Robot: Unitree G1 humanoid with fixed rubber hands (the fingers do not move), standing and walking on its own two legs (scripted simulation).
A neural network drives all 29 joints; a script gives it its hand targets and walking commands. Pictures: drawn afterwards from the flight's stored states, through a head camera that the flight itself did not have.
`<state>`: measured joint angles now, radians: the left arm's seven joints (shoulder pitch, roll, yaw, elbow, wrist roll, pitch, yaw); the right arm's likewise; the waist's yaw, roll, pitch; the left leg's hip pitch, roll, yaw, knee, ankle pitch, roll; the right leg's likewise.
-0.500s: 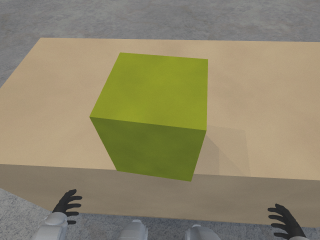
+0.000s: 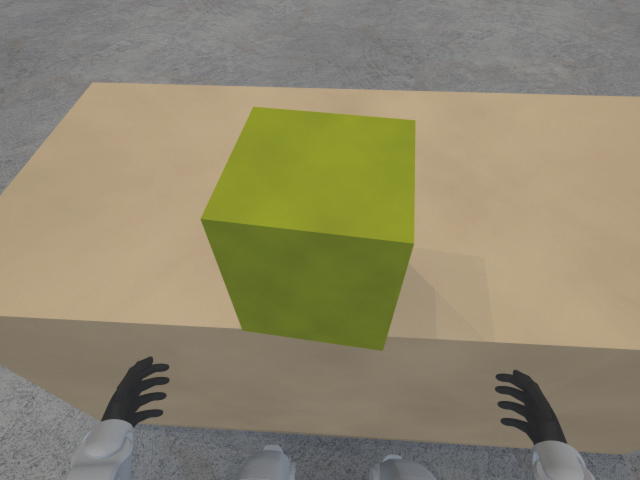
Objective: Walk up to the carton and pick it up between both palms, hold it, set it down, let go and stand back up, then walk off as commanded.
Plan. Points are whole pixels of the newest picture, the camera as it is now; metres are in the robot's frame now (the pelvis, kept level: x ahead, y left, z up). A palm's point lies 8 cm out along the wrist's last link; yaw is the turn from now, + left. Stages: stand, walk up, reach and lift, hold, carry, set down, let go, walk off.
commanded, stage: reach and lift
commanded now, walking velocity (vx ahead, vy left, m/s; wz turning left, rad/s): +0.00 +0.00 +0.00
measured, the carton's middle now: (321, 234) +0.42 +0.03 +0.06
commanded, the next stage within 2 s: none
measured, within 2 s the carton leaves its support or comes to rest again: neither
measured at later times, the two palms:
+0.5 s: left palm (136, 376) +0.25 +0.26 -0.02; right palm (523, 403) +0.23 -0.22 -0.03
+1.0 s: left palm (155, 322) +0.29 +0.24 +0.04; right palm (513, 363) +0.25 -0.19 +0.03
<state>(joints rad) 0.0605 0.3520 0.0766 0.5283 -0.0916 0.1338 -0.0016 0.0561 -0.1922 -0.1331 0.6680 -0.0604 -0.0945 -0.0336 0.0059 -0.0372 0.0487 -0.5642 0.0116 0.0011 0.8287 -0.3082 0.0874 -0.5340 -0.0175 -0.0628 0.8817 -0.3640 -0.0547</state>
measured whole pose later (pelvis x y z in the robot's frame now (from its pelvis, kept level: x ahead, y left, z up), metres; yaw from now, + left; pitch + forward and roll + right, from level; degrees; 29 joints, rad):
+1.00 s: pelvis +0.03 +0.02 +0.02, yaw -1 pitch +4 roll +0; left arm 0.04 0.35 -0.03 0.06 -0.24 0.19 0.00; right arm 0.19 -0.12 -0.03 0.10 0.00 -0.06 -0.16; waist 0.01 -0.04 0.05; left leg -0.52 0.01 0.02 0.70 -0.25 0.04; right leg -0.48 -0.02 -0.05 0.74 -0.32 -0.03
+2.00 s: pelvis +0.07 +0.02 +0.04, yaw -1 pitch -2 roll +0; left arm -0.41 0.35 -0.02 0.24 -0.27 0.48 0.01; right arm -0.24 -0.12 -0.03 0.17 0.13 0.28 -0.18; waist 0.01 -0.04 0.07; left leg -0.22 0.01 0.02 0.47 -0.21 -0.01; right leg -0.19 -0.02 -0.05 0.50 -0.28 -0.01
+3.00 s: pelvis +0.08 +0.02 +0.04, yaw -1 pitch +7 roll +0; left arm -0.93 0.35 -0.02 0.97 -0.25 0.19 0.02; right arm -0.78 -0.15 -0.10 0.87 0.13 0.12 -0.18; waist -0.04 -0.04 -0.01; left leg -0.38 0.01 0.02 0.47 -0.20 -0.01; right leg -0.35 -0.02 -0.05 0.50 -0.27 -0.01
